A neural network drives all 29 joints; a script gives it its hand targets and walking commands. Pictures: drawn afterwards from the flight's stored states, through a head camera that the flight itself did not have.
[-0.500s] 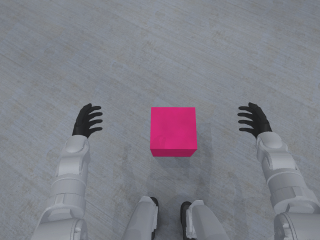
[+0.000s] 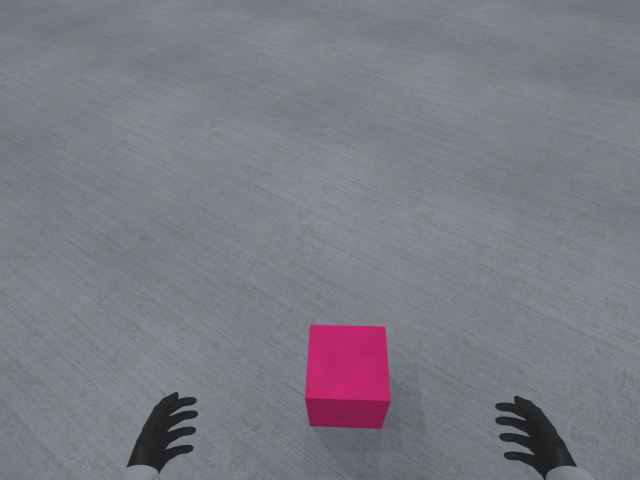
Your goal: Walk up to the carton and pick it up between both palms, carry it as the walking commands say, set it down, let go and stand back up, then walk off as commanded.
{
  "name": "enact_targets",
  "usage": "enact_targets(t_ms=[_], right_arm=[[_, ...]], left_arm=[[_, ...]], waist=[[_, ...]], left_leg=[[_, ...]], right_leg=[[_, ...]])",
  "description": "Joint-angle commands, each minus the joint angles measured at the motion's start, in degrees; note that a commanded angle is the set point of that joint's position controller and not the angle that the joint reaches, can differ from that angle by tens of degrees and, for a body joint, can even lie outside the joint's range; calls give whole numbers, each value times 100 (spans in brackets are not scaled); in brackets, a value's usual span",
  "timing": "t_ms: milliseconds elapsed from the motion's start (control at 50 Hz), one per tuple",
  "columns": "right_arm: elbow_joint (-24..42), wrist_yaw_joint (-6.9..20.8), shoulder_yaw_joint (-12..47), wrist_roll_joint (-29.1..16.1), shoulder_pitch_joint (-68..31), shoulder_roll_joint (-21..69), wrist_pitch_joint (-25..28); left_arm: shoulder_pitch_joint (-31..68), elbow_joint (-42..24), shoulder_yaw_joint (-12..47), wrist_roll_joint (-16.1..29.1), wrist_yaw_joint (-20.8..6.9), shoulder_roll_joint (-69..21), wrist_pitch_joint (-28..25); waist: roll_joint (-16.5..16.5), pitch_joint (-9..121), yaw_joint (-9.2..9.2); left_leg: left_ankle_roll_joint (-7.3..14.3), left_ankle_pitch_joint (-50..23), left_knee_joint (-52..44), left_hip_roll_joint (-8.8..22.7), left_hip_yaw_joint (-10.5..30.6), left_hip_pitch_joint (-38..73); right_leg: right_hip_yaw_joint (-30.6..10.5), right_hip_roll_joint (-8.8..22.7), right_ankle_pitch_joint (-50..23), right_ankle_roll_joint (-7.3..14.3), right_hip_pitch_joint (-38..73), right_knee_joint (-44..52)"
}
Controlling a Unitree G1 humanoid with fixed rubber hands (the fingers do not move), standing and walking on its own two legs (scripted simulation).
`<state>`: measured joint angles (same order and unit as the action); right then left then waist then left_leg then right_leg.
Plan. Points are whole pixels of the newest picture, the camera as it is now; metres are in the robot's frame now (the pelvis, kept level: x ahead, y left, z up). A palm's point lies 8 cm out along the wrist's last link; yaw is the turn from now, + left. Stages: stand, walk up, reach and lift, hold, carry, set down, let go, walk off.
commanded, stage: let go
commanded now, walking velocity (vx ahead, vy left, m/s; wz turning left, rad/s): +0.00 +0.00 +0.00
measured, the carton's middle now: (346, 377) +0.48 -0.02 -0.64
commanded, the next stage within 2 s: stand in 0.38 s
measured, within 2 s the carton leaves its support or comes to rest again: neither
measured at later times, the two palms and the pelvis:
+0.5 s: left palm (119, 473) +0.15 +0.28 -0.07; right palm (552, 462) +0.17 -0.23 -0.05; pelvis +0.01 +0.01 +0.00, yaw +0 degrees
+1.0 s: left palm (128, 431) +0.20 +0.29 -0.08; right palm (535, 394) +0.24 -0.24 -0.05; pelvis +0.07 +0.01 +0.00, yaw +0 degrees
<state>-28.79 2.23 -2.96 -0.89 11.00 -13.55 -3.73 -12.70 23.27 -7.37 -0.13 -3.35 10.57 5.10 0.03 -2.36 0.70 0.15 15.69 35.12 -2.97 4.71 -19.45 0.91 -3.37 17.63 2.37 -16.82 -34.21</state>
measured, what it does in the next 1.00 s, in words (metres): shifts its weight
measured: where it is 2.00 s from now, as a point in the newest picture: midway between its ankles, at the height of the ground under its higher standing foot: outside the picture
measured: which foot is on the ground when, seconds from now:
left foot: down 0.00-1.00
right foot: down 0.00-1.00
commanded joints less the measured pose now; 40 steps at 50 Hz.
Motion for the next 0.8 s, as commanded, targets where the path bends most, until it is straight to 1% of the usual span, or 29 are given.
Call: enact_targets(t_ms=[0,40,60,80,100,140,160,200,240,280,300,320,340,360,380,400,420,440,460,500,580,600,620,640,680,720,740,760,780], right_arm=[[1505,123,158,129,-350,-222,-6],[1412,135,115,171,-132,-217,-70],[1380,117,61,194,-52,-184,-93],[1305,128,91,150,-63,-174,-131],[1406,129,103,175,-13,-175,-164],[1373,161,177,83,-104,-159,-194],[1394,144,126,106,-51,-190,-220],[1398,151,127,96,3,-187,-287],[1394,156,26,141,-45,-175,-322],[1392,139,47,133,-20,-188,-329],[1376,151,62,103,73,-210,-326],[1468,175,-81,135,88,-332,-325],[1352,165,-65,81,-11,-354,-332],[276,-120,-100,256,-264,-814,-108],[175,-198,-153,337,-148,-970,-51],[112,-212,-199,313,-239,-1067,35],[84,-220,-232,374,-170,-1169,91],[64,-272,-275,428,-230,-1300,108],[150,-238,-285,449,-362,-1287,116],[148,-258,-304,409,-282,-1246,98],[172,-272,-276,377,-195,-1164,240],[35,-255,-280,408,-41,-1193,239],[87,-249,-301,390,-9,-1172,316],[70,-266,-256,425,-221,-1163,339],[62,-253,-246,369,-297,-1197,404],[-27,-284,-219,315,-215,-1201,384],[-46,-314,-207,287,-138,-1191,405],[-102,-353,-187,293,-20,-1174,368],[-45,-379,-226,275,-98,-1307,356]], left_arm=[[557,-894,466,11,-208,686,20],[435,-870,486,-10,-233,702,122],[392,-928,429,-55,-235,760,146],[323,-860,379,-73,-237,795,167],[367,-960,488,-44,-249,694,192],[267,-914,436,-117,-263,690,264],[75,-776,442,-129,-241,670,329],[173,-930,426,-135,-240,723,374],[323,-1029,451,-173,-228,694,376],[351,-1079,393,-212,-230,684,397],[184,-990,436,-189,-184,669,436],[147,-1189,371,-276,-159,741,372],[114,-1087,369,-284,-116,651,469],[526,-28,0,6,170,1489,127],[119,82,-10,-110,266,1545,32],[204,143,28,-194,291,1369,-110],[255,131,62,-244,287,1316,-162],[183,317,51,-295,322,1258,-235],[166,311,87,-307,297,1194,-286],[128,502,76,-351,297,1278,-402],[566,558,-27,-297,359,1688,-509],[575,646,-13,-303,355,1610,-521],[582,673,-4,-299,390,1694,-555],[470,733,3,-244,399,1652,-571],[315,918,4,-227,411,1668,-628],[211,1055,12,-173,418,1729,-604],[132,1157,61,-193,438,1614,-591],[304,1125,11,-178,408,1662,-576],[342,1117,78,-169,385,1546,-583]], waist=[[-666,107,-93],[-688,-208,-101],[-657,-288,-177],[-498,-178,-110],[-579,-303,-166],[-497,-485,-53],[-659,-501,-96],[-616,-395,-153],[-215,-368,-171],[-168,-449,-195],[-435,-387,-217],[19,-209,-194],[175,-124,-180],[-148,719,36],[-73,517,120],[284,323,30],[247,81,23],[654,129,51],[367,-389,128],[152,-506,116],[-245,-292,-57],[-250,-110,-79],[-187,-292,-137],[-140,-102,-26],[144,342,73],[330,736,56],[48,725,32],[1,826,-49],[150,907,7]], left_leg=[[-102,-294,-612,-152,-619,1899],[-134,-274,-555,-225,-619,2305],[-141,-299,-493,-219,-624,2629],[-108,-376,-568,-200,-626,2393],[-80,-363,-588,-161,-568,2597],[-70,-314,-592,-176,-629,2643],[-79,-315,-563,-183,-577,2707],[-56,-332,-554,-188,-534,2821],[-76,-148,-690,-91,-539,2445],[-100,-102,-578,-146,-565,2307],[-68,-249,-532,-125,-479,2536],[-128,-124,-639,-49,-466,2474],[-162,-163,-677,-28,-473,2155],[-42,-363,-725,410,125,646],[123,567,-1009,558,424,420],[155,955,-1087,520,369,205],[191,1359,-1276,576,499,101],[212,1939,-1387,601,588,-181],[212,1987,-1437,615,652,-380],[212,1779,-1188,505,537,-378],[144,385,-485,315,220,341],[162,378,-596,329,282,420],[174,28,-595,342,263,493],[185,-259,-656,401,265,676],[192,-1383,-631,524,345,692],[203,-2245,-421,544,278,865],[187,-2410,-364,590,321,974],[216,-2568,-434,646,362,1027],[227,-2851,-381,632,312,995]], right_leg=[[-627,736,317,-22,-350,1714],[-681,803,688,79,-705,1953],[-687,839,701,83,-842,2027],[-642,779,460,69,-508,1935],[-580,715,564,57,-704,1916],[-556,737,661,89,-738,1935],[-547,762,779,139,-804,2012],[-555,703,662,147,-692,1875],[-458,554,595,111,-358,1661],[-529,609,659,119,-336,1648],[-535,610,537,110,-454,1609],[-384,502,481,118,-228,1449],[-473,511,260,126,140,1387],[-373,463,143,-168,417,847],[-362,391,621,-215,415,850],[-487,427,672,-184,340,900],[-513,411,903,-184,212,814],[-561,382,911,-181,337,813],[-593,430,1064,-173,149,901],[-853,547,1345,-155,-66,1194],[-1451,924,1628,-64,-504,1777],[-1191,772,1405,-37,-365,1686],[-1298,868,1065,-56,-433,1628],[-1224,803,550,-79,-256,1519],[-924,769,-1334,-102,512,997],[-891,857,-2628,-194,897,798],[-863,828,-2914,-230,914,823],[-797,855,-2978,-159,974,732],[-726,834,-3178,-146,1172,667]])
